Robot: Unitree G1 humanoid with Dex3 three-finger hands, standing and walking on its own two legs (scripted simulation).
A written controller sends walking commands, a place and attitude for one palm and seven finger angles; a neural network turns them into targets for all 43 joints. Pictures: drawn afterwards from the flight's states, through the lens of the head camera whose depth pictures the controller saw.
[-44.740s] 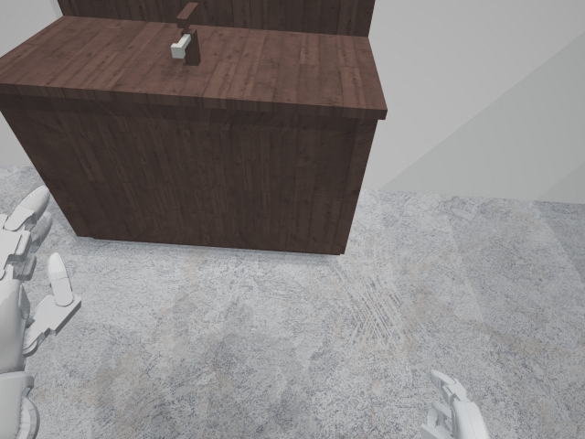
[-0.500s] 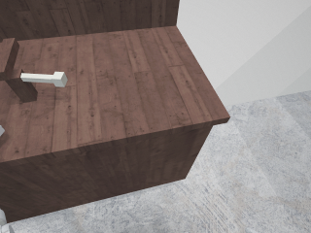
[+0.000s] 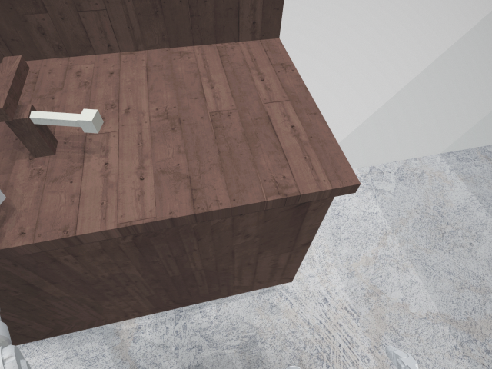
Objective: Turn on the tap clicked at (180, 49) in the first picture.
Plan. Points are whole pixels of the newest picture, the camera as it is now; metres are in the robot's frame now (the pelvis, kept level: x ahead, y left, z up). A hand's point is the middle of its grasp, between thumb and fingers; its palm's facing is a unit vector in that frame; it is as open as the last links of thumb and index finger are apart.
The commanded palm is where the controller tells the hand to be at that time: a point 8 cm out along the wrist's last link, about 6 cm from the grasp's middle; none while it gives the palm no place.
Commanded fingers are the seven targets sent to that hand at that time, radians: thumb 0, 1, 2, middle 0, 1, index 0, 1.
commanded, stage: push the lever round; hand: left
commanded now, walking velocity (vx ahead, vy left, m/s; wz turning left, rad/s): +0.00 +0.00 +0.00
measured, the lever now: (90, 121) +0.47 +0.30 +0.11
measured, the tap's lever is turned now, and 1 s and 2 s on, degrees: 74 74 74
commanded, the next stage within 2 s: none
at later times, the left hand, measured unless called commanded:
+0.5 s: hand (18, 187) +0.34 +0.37 +0.10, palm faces +0.53 -0.85 -0.07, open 7.8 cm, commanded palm +0.29 +0.40 +0.10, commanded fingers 0.00 0.90 0.90 -0.15 -0.15 -0.15 -0.15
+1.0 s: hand (36, 186) +0.35 +0.34 +0.10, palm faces +0.57 -0.82 -0.06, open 7.8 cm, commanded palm +0.30 +0.37 +0.10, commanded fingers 0.00 0.90 0.90 -0.15 -0.15 -0.15 -0.15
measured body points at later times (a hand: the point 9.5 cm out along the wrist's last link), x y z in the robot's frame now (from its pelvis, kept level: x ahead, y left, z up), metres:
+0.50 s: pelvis +0.00 +0.00 +0.00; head +0.05 +0.00 +0.45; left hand +0.31 +0.41 +0.10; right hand +0.10 -0.27 -0.11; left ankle -0.03 +0.11 -0.71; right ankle +0.03 -0.10 -0.71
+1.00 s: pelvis -0.01 +0.00 +0.00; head +0.04 +0.01 +0.45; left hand +0.31 +0.38 +0.10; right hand +0.11 -0.26 -0.11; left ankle -0.03 +0.11 -0.71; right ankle +0.03 -0.10 -0.71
